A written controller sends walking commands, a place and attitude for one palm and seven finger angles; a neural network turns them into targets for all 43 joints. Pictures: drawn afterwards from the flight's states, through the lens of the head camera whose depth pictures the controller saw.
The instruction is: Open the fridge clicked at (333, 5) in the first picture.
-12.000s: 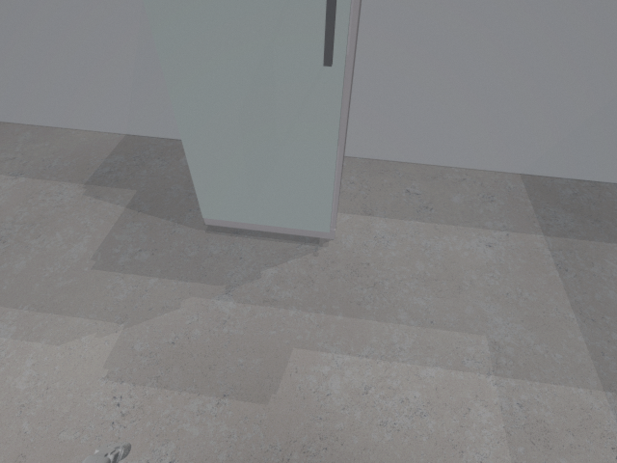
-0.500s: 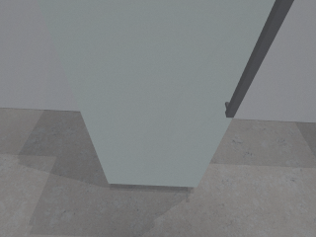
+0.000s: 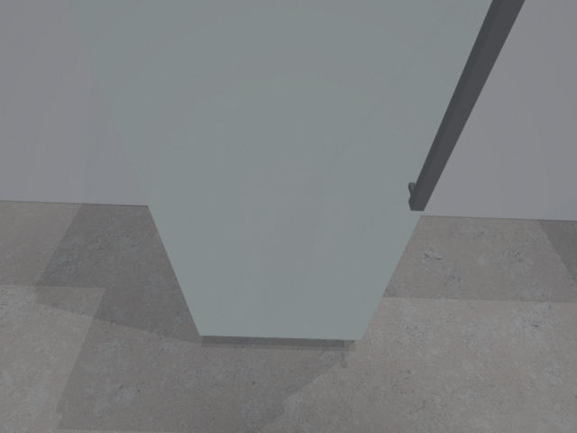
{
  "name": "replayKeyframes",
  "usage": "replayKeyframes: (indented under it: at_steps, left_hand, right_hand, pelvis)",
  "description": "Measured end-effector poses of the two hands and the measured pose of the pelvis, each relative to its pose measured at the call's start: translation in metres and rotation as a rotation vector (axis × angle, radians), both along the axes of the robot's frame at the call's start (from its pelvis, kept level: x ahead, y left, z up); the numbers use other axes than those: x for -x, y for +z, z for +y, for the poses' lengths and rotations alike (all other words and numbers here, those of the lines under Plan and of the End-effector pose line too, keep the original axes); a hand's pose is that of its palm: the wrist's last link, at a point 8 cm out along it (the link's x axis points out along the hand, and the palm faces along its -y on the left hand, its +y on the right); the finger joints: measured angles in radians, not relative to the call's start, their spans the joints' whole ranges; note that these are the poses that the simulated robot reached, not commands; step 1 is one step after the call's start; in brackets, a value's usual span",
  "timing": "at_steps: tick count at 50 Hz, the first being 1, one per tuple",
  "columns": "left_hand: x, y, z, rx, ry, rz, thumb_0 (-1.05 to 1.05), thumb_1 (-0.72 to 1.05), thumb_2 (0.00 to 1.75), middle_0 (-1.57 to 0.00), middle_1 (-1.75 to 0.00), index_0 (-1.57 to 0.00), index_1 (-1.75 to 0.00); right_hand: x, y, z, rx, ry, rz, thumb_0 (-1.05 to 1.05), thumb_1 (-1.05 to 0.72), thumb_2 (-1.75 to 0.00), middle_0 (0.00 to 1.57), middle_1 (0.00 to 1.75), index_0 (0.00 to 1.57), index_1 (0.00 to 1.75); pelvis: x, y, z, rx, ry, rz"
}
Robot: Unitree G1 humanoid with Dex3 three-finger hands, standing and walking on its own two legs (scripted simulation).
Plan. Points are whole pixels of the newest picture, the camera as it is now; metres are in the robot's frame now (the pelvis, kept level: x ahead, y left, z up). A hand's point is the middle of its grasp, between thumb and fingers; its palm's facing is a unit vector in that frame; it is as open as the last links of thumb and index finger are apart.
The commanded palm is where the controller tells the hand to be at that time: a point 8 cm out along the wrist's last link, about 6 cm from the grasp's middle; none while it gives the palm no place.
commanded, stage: look again from close up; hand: right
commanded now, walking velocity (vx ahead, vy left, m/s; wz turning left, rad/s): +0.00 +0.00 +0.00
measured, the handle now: (455, 101) +0.50 -0.20 +0.23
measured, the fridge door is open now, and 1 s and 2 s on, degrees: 0 0 0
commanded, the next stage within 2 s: raise the hand to about handle height in 0.16 s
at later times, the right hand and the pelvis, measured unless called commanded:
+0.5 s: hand (451, 378) +0.20 -0.19 +0.02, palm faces +0.15 +0.99 -0.02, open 7.7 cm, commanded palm +0.11 -0.24 -0.03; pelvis -0.02 -0.01 -0.03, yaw +0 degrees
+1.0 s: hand (495, 387) +0.19 -0.24 +0.03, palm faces -0.01 +1.00 -0.04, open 10.5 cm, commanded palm +0.15 -0.29 +0.04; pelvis -0.02 -0.04 -0.05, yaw -1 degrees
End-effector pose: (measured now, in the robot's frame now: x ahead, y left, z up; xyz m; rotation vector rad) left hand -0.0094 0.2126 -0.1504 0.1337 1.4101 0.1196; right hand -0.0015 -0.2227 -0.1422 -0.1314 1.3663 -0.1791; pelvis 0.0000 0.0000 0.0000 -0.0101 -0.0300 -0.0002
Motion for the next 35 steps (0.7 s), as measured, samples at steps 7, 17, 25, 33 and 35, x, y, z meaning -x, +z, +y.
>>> replayKeyframes:
  at_steps: [7,17,25,33,35]
  left_hand:
    - [0.0,0.0,0.0,-0.001,-0.002,-0.001,0.0,0.91,0.9,-0.2,-0.3,-0.2,-0.3]
    - [-0.021,0.007,0.008,-0.05,0.002,-0.175,0.01,0.91,0.9,-0.2,-0.3,-0.2,-0.3]
    - [-0.131,0.048,0.035,-0.127,-0.044,-0.766,0.02,0.92,0.9,-0.2,-0.3,-0.2,-0.3]
    - [-0.207,0.092,0.031,-0.177,-0.154,-1.016,0.01,0.91,0.9,-0.2,-0.3,-0.2,-0.3]
    - [-0.215,0.093,0.021,-0.175,-0.188,-1.021,0.01,0.91,0.9,-0.2,-0.3,-0.2,-0.3]
  right_hand:
    - [0.002,0.0,0.0,-0.001,0.0,0.003,0.01,-0.91,-0.9,0.2,0.3,0.2,0.3]
    - [-0.045,0.036,-0.018,0.056,-0.101,-0.311,0.02,-0.93,-0.89,0.21,0.3,0.2,0.31]
    - [-0.173,0.162,-0.018,-0.023,0.058,-1.317,0.02,-0.82,-0.85,0.2,0.36,0.2,0.37]
    - [-0.132,0.118,-0.022,-0.175,0.141,-1.282,0.01,-0.64,-0.78,0.22,0.47,0.22,0.48]
    - [-0.116,0.114,-0.035,-0.118,0.079,-1.249,0.01,-0.59,-0.76,0.23,0.5,0.23,0.51]
  pelvis:
    - [0.002,0.0,0.0,0.0,0.0,0.002]
    - [0.005,-0.003,-0.003,-0.003,0.009,-0.001]
    - [0.017,-0.026,-0.01,0.005,-0.003,0.096]
    - [0.021,-0.055,-0.014,-0.001,0.003,0.147]
    - [0.021,-0.058,-0.016,-0.015,-0.01,0.15]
